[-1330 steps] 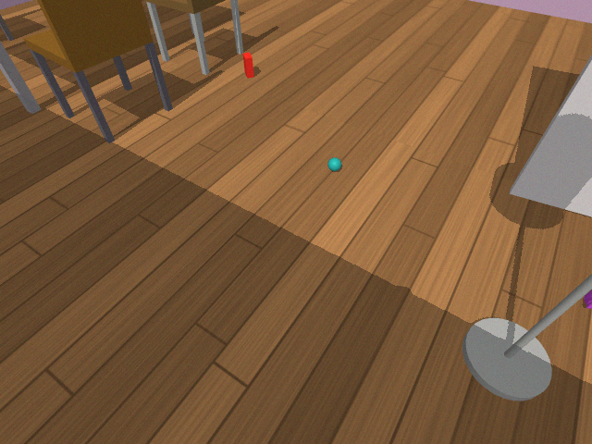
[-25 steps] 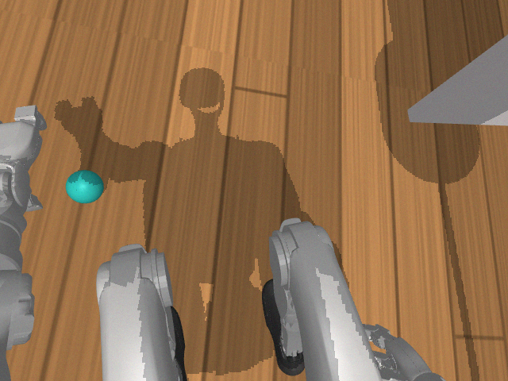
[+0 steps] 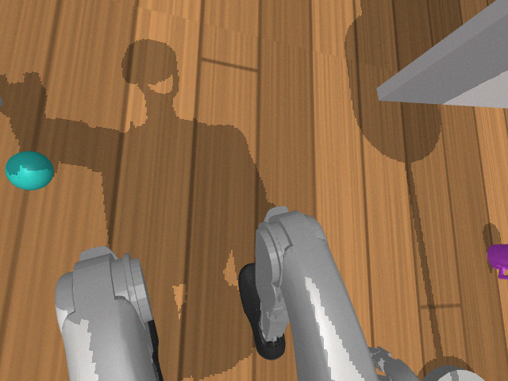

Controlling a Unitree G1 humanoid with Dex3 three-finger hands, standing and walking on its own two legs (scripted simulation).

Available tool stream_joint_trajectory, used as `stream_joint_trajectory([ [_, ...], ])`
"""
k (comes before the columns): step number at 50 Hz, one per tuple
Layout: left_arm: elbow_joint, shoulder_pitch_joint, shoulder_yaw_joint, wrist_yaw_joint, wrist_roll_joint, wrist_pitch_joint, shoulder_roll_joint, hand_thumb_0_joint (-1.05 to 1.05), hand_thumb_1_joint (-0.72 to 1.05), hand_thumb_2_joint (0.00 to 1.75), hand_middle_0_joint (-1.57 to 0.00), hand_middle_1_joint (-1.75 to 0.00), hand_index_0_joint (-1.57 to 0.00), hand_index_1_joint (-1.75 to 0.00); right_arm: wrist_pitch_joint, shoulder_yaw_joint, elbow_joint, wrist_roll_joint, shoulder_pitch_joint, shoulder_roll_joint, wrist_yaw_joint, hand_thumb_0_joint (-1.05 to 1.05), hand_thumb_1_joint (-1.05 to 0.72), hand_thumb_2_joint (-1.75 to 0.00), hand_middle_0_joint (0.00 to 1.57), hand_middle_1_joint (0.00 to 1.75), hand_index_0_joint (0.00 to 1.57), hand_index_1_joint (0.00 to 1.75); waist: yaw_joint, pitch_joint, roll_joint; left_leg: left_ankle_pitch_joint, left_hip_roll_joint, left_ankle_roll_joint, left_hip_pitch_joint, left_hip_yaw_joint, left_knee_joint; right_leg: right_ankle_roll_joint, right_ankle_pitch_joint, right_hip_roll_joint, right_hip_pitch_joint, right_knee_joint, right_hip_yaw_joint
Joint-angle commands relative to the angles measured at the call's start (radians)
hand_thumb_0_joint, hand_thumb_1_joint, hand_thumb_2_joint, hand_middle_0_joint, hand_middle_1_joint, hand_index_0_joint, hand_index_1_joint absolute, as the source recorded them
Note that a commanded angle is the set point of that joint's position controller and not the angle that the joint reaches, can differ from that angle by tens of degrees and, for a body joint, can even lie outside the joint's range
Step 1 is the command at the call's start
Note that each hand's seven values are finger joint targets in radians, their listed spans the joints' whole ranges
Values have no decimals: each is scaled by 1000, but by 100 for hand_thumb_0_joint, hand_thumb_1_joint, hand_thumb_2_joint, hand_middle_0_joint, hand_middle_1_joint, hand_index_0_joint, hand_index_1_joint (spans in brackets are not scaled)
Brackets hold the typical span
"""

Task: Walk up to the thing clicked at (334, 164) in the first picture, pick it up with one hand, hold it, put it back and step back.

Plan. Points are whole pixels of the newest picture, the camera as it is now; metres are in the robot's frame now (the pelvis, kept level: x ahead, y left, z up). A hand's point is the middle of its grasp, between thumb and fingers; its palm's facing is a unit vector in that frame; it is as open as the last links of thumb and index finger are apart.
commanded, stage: home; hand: left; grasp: from above
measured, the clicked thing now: (30, 170) +0.48 +0.29 -0.29
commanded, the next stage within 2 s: none
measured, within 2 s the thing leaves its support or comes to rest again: neither
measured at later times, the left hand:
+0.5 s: hand out of the picture +0.36 +0.28 +0.02, palm faces -0.27 -0.65 -0.71, open 8.0 cm
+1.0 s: hand out of the picture +0.26 +0.22 +0.24, palm faces +0.16 -0.95 -0.27, open 7.4 cm
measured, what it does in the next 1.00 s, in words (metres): rises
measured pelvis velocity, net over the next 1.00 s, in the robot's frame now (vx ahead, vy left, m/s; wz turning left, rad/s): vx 0.05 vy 0.00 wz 0.14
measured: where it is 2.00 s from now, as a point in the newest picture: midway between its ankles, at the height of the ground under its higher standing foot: (208, 349)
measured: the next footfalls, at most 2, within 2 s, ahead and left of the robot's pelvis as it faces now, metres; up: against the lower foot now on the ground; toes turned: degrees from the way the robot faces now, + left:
none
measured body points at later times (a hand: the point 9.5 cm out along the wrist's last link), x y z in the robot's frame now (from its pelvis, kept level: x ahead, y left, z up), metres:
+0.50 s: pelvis +0.01 +0.00 +0.14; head +0.20 +0.05 +0.55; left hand +0.37 +0.31 +0.07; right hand +0.17 -0.26 +0.02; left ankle +0.08 +0.12 -0.29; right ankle +0.11 -0.13 -0.29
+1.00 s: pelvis +0.05 +0.00 +0.32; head +0.13 +0.03 +0.76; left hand +0.25 +0.27 +0.26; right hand +0.26 -0.21 +0.24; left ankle +0.08 +0.12 -0.29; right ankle +0.11 -0.13 -0.29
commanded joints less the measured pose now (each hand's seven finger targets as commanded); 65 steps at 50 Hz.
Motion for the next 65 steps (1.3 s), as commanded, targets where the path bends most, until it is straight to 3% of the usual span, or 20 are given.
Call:
stream_joint_trajectory([
  [1,-300,-302,79,61,-55,26,275,0,-22,101,-27,-74,-24,-77,-14,-122,-42,10,195,-273,-11,0,-88,-89,20,30,20,30,51,-887,562,192,-1,-10,755,72,-320,-91,212,15,313,-184,-99],
  [3,-366,-244,97,49,-102,56,261,0,-9,96,-25,-66,-23,-68,-11,-144,-44,22,212,-269,-3,0,-88,-90,20,30,20,30,82,-959,569,242,2,-11,821,76,-344,-91,243,14,344,-202,-91],
  [5,-399,-213,107,23,-159,86,245,0,0,92,-24,-59,-22,-61,-9,-159,-37,36,238,-261,4,0,-89,-90,20,30,20,30,94,-970,527,252,1,0,806,85,-351,-87,252,16,378,-235,-80],
  [10,-542,-4,84,-102,-351,165,97,0,35,93,-23,-50,-21,-51,9,-200,-44,83,261,-230,12,0,-89,-90,20,30,20,30,133,-958,406,243,-1,15,796,91,-441,-81,240,22,493,-338,-55],
  [11,-580,53,85,-131,-400,183,73,0,43,94,-23,-48,-22,-49,13,-207,-51,96,250,-233,8,0,-89,-90,20,30,20,30,140,-928,368,225,-2,19,792,88,-463,-79,234,20,503,-365,-50],
  [13,-670,142,47,-200,-494,212,-9,0,59,94,-22,-43,-21,-44,20,-206,-69,111,215,-222,1,0,-89,-90,20,30,20,30,130,-864,281,197,-1,29,744,90,-491,-73,233,27,558,-420,-41],
  [17,-876,319,43,-302,-664,252,-78,0,91,99,-22,-36,-22,-37,24,-207,-112,136,152,-196,-31,0,-90,-90,20,30,20,30,151,-793,167,141,4,39,729,84,-572,-69,200,23,667,-516,-19],
  [19,-962,401,34,-324,-725,262,-114,0,90,90,-20,-30,-20,-30,17,-210,-132,147,119,-181,-46,0,-90,-90,20,30,20,30,164,-756,142,114,10,35,773,76,-622,-69,173,19,693,-563,-12],
  [22,-1130,461,65,-321,-808,273,-123,0,90,90,-20,-30,-20,-30,7,-215,-165,160,74,-166,-69,0,-90,-90,20,30,20,30,193,-765,175,81,13,28,860,70,-700,-70,144,11,746,-625,2],
  [25,-1179,569,42,-305,-872,294,-204,0,90,90,-20,-30,-20,-30,-9,-212,-185,171,33,-142,-91,0,-90,-90,20,30,20,30,191,-710,177,51,16,25,933,69,-782,-70,118,9,790,-699,15],
  [27,-1227,621,72,-287,-906,318,-198,0,90,90,-20,-30,-20,-30,-23,-213,-192,176,19,-139,-107,0,-90,-90,20,30,20,30,211,-712,197,51,17,20,1004,68,-833,-71,111,8,833,-745,24],
  [30,-1298,692,30,-283,-981,358,-287,0,90,91,-20,-30,-20,-30,-43,-212,-203,182,-18,-135,-128,0,-90,-90,20,30,20,30,194,-659,225,34,22,12,1101,49,-926,-70,94,2,864,-806,27],
  [33,-1348,792,30,-277,-1066,396,-319,0,90,90,-20,-30,-20,-30,-64,-204,-221,186,-41,-124,-149,0,-90,-90,20,30,20,30,195,-607,188,-20,19,16,1151,43,-997,-66,50,3,932,-895,38],
  [37,-1438,901,19,-272,-1170,455,-364,0,90,90,-20,-30,-20,-30,-88,-189,-243,192,-58,-110,-175,0,-90,-90,20,30,20,30,188,-609,192,44,19,13,1283,47,-1081,-63,104,2,1047,-984,42],
  [44,-1512,1106,47,-254,-1289,550,-437,0,90,90,-20,-30,-20,-30,-120,-151,-263,198,-24,-73,-228,0,-90,-90,20,30,20,30,203,-512,129,146,15,11,1425,47,-1241,-60,188,5,1278,-1168,46],
  [47,-1538,1179,35,-259,-1325,582,-481,0,90,90,-20,-30,-20,-30,-141,-142,-258,195,-6,-62,-256,0,-90,-90,20,30,20,30,199,-459,137,217,17,8,1490,58,-1302,-60,246,9,1351,-1229,42],
  [49,-1574,1231,50,-261,-1342,595,-485,0,90,90,-20,-30,-20,-30,-153,-138,-269,192,4,-59,-271,0,-90,-90,20,30,20,30,212,-434,150,237,18,2,1547,50,-1357,-57,262,9,1397,-1266,34],
  [54,-1687,1365,47,-270,-1368,628,-514,0,90,90,-20,-30,-20,-30,-178,-135,-307,189,40,-44,-296,0,-90,-90,20,30,20,30,225,-371,146,286,14,1,1650,70,-1462,-55,303,15,1519,-1385,23],
  [59,-1777,1510,18,-283,-1368,648,-542,0,90,90,-20,-30,-20,-30,-202,-139,-329,180,61,-33,-313,0,-90,-90,20,30,20,30,231,-327,116,401,3,5,1720,99,-1508,-54,392,23,1618,-1463,12],
  [65,-1796,1569,6,-308,-1362,658,-555,0,90,90,-20,-30,-20,-30,-227,-148,-334,168,60,-36,-320,0,-90,-90,20,30,20,30,228,-240,51,376,-3,16,1737,108,-1548,-43,370,20,1645,-1525,4],
])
